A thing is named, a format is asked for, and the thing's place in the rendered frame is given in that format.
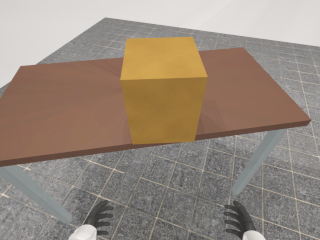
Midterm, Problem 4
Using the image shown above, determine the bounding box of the robot right forearm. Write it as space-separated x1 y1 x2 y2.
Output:
242 230 266 240

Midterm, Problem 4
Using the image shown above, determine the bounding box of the robot left hand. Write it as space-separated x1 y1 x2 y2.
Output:
83 200 114 236

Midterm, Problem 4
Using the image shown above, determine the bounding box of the table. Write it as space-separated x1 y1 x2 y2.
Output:
0 47 311 224

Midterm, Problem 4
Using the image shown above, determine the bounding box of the robot left forearm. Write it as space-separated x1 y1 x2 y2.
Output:
68 224 97 240

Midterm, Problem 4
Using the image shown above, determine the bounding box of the carton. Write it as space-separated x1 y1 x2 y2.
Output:
120 37 208 145

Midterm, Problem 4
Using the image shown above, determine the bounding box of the robot right hand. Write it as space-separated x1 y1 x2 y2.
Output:
223 200 256 240

